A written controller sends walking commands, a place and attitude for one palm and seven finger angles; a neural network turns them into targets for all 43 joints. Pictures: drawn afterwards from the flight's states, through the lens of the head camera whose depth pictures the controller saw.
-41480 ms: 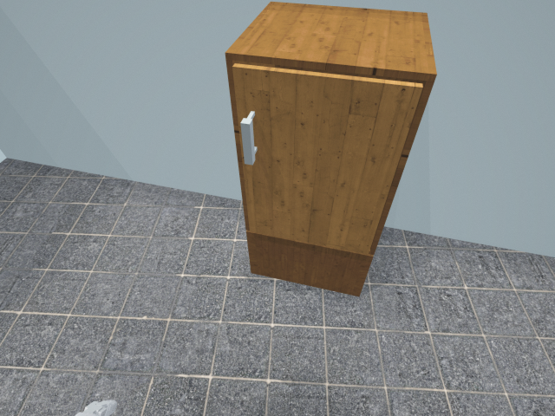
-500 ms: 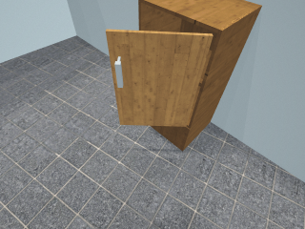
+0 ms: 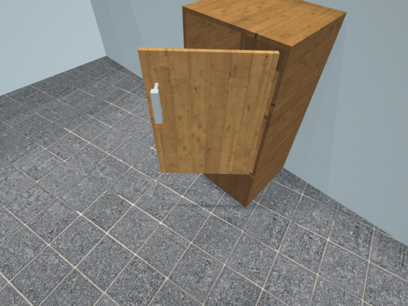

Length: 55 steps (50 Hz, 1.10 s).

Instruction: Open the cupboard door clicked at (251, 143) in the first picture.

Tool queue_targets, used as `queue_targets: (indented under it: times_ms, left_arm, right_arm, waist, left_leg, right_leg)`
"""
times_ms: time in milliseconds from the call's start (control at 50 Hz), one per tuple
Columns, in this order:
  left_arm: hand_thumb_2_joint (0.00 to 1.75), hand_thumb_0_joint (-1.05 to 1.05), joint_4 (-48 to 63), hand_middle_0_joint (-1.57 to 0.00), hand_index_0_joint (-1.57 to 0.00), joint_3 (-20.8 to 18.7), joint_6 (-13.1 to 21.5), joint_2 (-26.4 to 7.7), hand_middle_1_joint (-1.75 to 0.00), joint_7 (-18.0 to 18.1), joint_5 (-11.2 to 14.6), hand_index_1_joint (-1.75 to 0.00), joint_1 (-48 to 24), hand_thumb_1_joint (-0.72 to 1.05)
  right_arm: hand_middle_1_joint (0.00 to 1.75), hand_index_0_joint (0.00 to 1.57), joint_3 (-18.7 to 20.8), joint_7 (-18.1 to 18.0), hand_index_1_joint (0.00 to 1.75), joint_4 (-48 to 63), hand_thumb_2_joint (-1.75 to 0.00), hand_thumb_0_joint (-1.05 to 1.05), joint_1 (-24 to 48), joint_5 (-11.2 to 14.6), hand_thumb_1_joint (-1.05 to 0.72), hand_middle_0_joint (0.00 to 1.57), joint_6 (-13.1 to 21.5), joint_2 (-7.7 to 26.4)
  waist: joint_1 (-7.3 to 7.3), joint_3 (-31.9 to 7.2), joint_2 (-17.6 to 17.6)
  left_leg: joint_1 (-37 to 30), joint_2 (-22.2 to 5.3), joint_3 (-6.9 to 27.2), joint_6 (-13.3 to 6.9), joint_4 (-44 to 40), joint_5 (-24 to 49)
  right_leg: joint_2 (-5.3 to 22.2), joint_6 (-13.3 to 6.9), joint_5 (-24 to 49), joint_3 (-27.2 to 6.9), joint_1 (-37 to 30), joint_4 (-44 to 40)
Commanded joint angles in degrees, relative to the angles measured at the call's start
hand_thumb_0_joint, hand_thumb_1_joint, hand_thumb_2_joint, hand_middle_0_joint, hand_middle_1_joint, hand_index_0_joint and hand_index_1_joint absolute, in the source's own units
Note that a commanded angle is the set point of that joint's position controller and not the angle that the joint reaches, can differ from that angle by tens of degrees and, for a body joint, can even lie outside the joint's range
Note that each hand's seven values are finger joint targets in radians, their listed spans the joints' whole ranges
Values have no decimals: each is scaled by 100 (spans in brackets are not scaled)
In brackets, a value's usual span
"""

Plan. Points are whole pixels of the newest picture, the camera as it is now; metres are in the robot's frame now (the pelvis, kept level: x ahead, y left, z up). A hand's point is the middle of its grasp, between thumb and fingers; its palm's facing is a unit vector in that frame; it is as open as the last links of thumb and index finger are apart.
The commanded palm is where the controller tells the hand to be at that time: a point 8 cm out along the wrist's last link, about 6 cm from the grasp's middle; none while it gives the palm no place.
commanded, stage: look again from close up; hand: left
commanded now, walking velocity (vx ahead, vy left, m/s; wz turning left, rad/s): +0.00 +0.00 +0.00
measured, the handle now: (157, 103) +0.72 +0.21 -0.03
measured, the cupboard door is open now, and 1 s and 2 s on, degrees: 43 43 43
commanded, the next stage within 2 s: shuffle to correct the standing spot in 0.36 s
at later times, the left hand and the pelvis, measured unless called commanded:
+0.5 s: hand out of the picture -0.04 +0.15 -0.18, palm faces +0.04 -0.99 -0.15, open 7.4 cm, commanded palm none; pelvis -0.01 +0.00 +0.00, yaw +0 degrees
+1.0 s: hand out of the picture +0.09 +0.22 -0.19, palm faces +0.05 -0.99 -0.11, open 7.4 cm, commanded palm none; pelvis +0.10 +0.06 +0.00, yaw +0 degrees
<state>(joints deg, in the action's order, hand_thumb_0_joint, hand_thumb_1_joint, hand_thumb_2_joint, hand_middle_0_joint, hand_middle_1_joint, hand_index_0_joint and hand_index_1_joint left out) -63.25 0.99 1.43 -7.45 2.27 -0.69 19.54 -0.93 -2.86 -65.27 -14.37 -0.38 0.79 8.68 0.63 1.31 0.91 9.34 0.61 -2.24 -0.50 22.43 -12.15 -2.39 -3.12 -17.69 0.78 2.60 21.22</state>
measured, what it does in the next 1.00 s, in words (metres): walks ahead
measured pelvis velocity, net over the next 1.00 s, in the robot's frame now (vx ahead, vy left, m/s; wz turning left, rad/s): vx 0.10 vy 0.06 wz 0.01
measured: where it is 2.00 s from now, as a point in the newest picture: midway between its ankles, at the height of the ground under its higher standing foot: (203, 305)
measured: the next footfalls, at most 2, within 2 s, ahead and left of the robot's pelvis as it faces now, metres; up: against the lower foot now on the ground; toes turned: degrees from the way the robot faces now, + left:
right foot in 1.32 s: +0.34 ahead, -0.06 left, +0.00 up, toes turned -5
left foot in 1.72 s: +0.31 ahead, +0.12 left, +0.00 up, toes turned +6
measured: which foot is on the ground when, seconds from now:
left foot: down 0.00-1.00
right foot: down 0.00-0.80, up 0.82-1.00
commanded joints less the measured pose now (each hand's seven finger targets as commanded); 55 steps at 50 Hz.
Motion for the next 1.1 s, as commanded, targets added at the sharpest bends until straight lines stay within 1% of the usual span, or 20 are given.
queue_targets:
  times_ms: [0,320,440,520,560,600,660,700,720,740,760,780,800,820,840,860,920,980,1020,1080]
  left_arm:
    - [90,0,91,-20,-20,-81,30,-527,-30,44,22,-30,628,90]
    - [90,0,75,-20,-20,-83,34,-478,-30,47,36,-30,694,90]
    - [90,0,31,-20,-20,-61,37,-430,-30,35,36,-30,735,90]
    - [90,0,7,-20,-20,-161,-20,-494,-30,-31,-8,-30,866,90]
    - [90,0,27,-20,-20,-249,-45,-578,-30,-62,-16,-30,986,90]
    - [90,0,50,-20,-20,-318,-45,-668,-30,-64,-23,-30,1134,90]
    - [90,0,88,-20,-20,-385,59,-667,-30,-68,-77,-30,1280,90]
    - [90,0,78,-20,-20,-413,106,-696,-30,-64,-109,-30,1265,90]
    - [90,0,113,-20,-20,-418,117,-736,-30,-72,-107,-30,1081,90]
    - [90,0,152,-20,-20,-409,111,-699,-30,-95,-71,-30,865,90]
    - [90,0,266,-20,-20,-381,123,-439,-30,-146,-9,-30,801,90]
    - [90,0,469,-20,-20,-298,173,-286,-30,-163,20,-30,594,90]
    - [90,0,546,-20,-20,-351,149,-464,-30,-135,-47,-30,287,90]
    - [90,0,480,-20,-20,-373,128,-408,-30,-123,-84,-30,92,90]
    - [90,0,446,-20,-20,-375,111,-323,-30,-155,-86,-30,154,90]
    - [90,0,415,-20,-20,-358,72,-204,-30,-199,-96,-30,191,90]
    - [90,0,383,-20,-20,-370,-27,-88,-30,-262,-87,-30,349,90]
    - [90,0,510,-20,-20,-395,-101,-135,-30,-274,-95,-30,2,90]
    - [90,0,675,-20,-20,-415,-107,-155,-30,-281,-86,-30,-355,90]
    - [90,0,875,-20,-20,-366,-90,-146,-30,-309,-71,-30,-1068,90]
  right_arm:
    - [30,20,50,17,30,132,-90,0,-341,9,-90,20,51,452]
    - [30,20,45,13,30,61,-90,0,-501,4,-90,20,51,384]
    - [30,20,42,23,30,44,-90,0,-537,2,-90,20,51,377]
    - [30,20,105,81,30,61,-90,0,-589,-46,-90,20,2,422]
    - [30,20,123,117,30,171,-90,0,-460,-73,-90,20,1,358]
    - [30,20,160,147,30,312,-90,0,-324,-86,-90,20,6,303]
    - [30,20,223,197,30,572,-90,0,-39,-82,-90,20,89,312]
    - [30,20,239,201,30,621,-90,0,-105,-54,-90,20,164,225]
    - [30,20,231,190,30,549,-90,0,-459,-45,-90,20,214,166]
    - [30,20,231,162,30,319,-90,0,-1174,-60,-90,20,271,172]
    - [30,20,325,97,30,41,-90,0,-2041,-129,-90,20,349,608]
    - [30,20,362,25,30,-61,-90,0,-2577,-125,-90,20,333,1001]
    - [30,20,333,27,30,-2,-90,0,-2406,-107,-90,20,270,943]
    - [30,20,258,17,30,44,-90,0,-2078,-115,-90,20,280,660]
    - [30,20,212,13,30,164,-90,0,-1747,-100,-90,20,320,476]
    - [30,20,184,12,30,239,-90,0,-1575,-81,-90,20,372,444]
    - [30,20,152,-15,30,203,-90,0,-1485,-41,-90,20,477,393]
    - [30,20,145,-27,30,131,-90,0,-1644,-35,-90,20,473,357]
    - [30,20,142,-41,30,85,-90,0,-1769,-54,-90,20,455,339]
    - [30,20,150,-54,30,19,-90,0,-1910,-112,-90,20,406,298]
  waist:
    - [-3,321,161]
    - [-22,345,37]
    - [-26,463,39]
    - [25,568,275]
    - [106,920,529]
    - [161,1147,837]
    - [173,1323,601]
    - [85,1122,373]
    - [-123,864,263]
    - [-441,495,62]
    - [-671,90,-1081]
    - [-701,-6,-1974]
    - [-674,305,-1337]
    - [-527,811,-752]
    - [-346,915,-199]
    - [-222,942,-52]
    - [-23,545,-487]
    - [-70,450,-720]
    - [-107,491,-637]
    - [-293,634,-762]
  left_leg:
    - [-161,-584,419,-154,-106,1151]
    - [-140,-582,460,-143,-160,1050]
    - [-130,-592,518,-156,-256,913]
    - [321,-428,330,-206,109,-654]
    - [1009,-250,100,-161,630,-951]
    - [1599,-206,-142,-121,1429,-1055]
    - [2285,-391,-112,-123,2211,-1381]
    - [2069,-426,-197,-142,1841,-1490]
    - [1401,-374,-258,-173,1179,-1276]
    - [102,-214,-331,-273,371,-643]
    - [-1126,-1138,1169,-713,-226,-5]
    - [-1652,-2364,2771,-1276,-775,1109]
    - [-1196,-2545,2747,-1542,-855,1124]
    - [-537,-2455,2522,-1515,-952,1390]
    - [-226,-2316,2142,-1411,-982,1531]
    - [-61,-2094,1723,-1268,-1040,1781]
    - [-377,-1601,601,-924,-907,3003]
    - [-701,-1408,271,-759,-842,3485]
    - [-890,-1369,201,-627,-791,3897]
    - [-1114,-1330,111,-591,-699,4162]
  right_leg:
    - [856,213,2215,-583,522,-422]
    - [822,177,1811,-618,605,-452]
    - [789,131,1272,-636,776,-513]
    - [826,-78,-904,-834,817,-602]
    - [1014,-291,-1730,-1263,774,-869]
    - [1463,-605,-2191,-1836,718,-1190]
    - [1861,-1014,-936,-2081,442,-1146]
    - [1897,-1065,526,-1746,202,-663]
    - [1714,-933,1221,-1371,339,-135]
    - [1260,-642,1831,-736,880,874]
    - [469,-217,1186,-86,1929,2636]
    - [11,17,-1333,346,3136,4074]
    - [281,-90,-1450,-58,3328,4807]
    - [505,-62,-1030,-189,3510,5124]
    - [652,-11,-636,-242,3466,5166]
    - [703,79,-305,-195,3380,5126]
    - [660,230,236,-11,3366,4951]
    - [612,291,557,168,3758,4828]
    - [579,314,708,296,3977,4519]
    - [582,299,817,539,3990,3501]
